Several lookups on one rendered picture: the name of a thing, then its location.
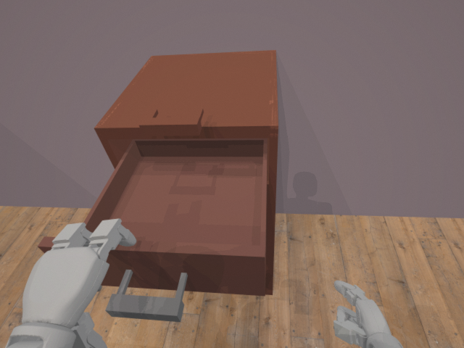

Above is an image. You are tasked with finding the right robot hand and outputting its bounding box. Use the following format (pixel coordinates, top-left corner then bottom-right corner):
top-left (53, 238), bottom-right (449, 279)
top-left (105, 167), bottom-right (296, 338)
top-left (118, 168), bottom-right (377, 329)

top-left (333, 281), bottom-right (391, 348)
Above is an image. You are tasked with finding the handle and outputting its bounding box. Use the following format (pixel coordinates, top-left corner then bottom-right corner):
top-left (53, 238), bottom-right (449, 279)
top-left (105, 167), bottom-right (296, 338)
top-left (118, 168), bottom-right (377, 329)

top-left (139, 117), bottom-right (202, 136)
top-left (105, 270), bottom-right (188, 322)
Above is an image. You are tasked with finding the left robot forearm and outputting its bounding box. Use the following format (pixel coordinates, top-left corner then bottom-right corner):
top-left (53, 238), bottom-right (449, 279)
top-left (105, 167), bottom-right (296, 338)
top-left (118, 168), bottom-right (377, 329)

top-left (5, 322), bottom-right (76, 348)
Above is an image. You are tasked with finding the cabinet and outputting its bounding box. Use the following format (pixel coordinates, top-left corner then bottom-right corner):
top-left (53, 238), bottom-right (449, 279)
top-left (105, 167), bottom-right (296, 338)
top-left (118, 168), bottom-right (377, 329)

top-left (94, 50), bottom-right (278, 295)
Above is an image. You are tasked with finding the left robot hand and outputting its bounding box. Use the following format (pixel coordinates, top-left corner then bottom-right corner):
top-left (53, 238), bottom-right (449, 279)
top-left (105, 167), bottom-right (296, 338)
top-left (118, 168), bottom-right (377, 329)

top-left (22, 218), bottom-right (136, 348)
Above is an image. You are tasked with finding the right robot forearm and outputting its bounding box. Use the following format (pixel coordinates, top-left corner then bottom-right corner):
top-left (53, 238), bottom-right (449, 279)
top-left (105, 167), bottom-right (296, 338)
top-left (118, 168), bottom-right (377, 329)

top-left (366, 333), bottom-right (403, 348)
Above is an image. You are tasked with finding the drawer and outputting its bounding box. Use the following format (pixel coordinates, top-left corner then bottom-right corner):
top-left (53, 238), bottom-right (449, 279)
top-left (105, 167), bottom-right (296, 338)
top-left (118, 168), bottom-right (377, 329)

top-left (38, 138), bottom-right (268, 296)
